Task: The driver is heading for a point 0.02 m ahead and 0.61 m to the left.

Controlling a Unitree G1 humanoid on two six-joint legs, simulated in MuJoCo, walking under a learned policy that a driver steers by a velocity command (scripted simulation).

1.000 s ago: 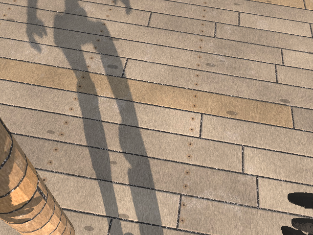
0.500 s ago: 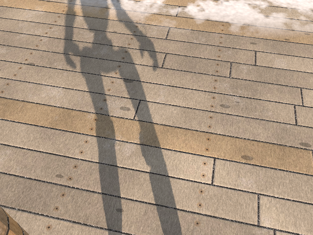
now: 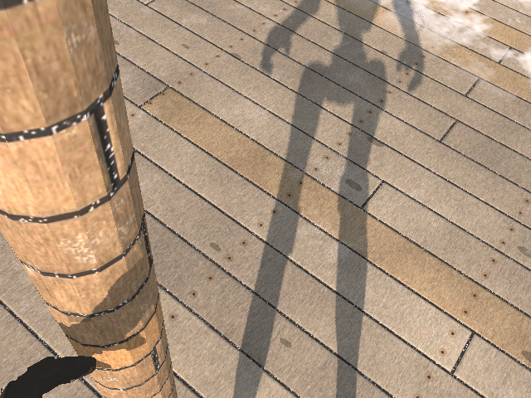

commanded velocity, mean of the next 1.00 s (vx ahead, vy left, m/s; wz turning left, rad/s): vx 0.27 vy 0.33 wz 0.99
